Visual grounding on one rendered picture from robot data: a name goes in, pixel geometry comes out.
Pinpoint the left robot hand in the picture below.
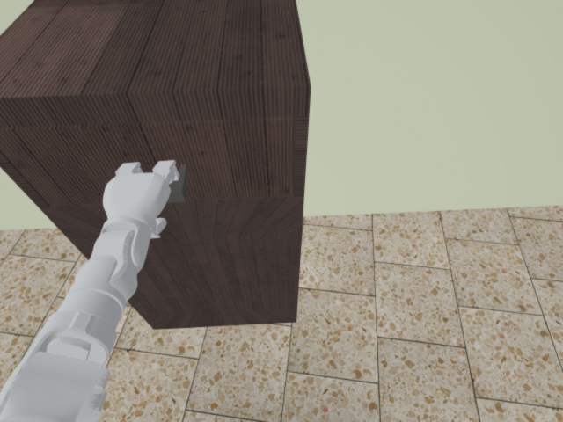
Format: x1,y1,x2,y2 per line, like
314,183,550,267
103,160,179,238

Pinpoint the cabinet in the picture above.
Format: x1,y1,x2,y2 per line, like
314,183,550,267
0,0,311,330

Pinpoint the left robot forearm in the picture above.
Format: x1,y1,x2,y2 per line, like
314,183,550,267
0,216,151,416

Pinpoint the drawer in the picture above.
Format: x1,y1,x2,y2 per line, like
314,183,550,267
0,117,293,206

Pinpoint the handle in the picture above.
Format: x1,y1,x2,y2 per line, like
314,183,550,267
166,164,188,203

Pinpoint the left robot upper arm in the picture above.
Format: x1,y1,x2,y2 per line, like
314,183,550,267
0,352,110,422

